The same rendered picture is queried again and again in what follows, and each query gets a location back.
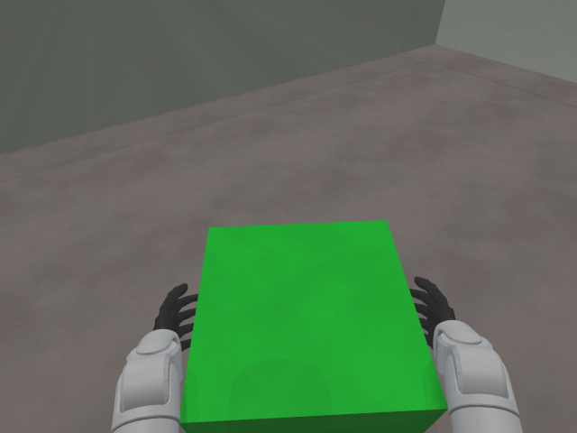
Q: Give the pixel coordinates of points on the left robot forearm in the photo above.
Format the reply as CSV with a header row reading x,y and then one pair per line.
x,y
147,395

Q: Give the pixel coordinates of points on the right robot hand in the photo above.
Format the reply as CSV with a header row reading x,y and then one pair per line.
x,y
437,309

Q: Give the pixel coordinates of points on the carton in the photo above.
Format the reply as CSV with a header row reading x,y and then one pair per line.
x,y
307,328

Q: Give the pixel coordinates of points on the right robot forearm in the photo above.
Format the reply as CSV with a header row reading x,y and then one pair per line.
x,y
479,394

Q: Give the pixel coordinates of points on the left robot hand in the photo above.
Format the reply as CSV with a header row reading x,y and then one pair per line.
x,y
170,317

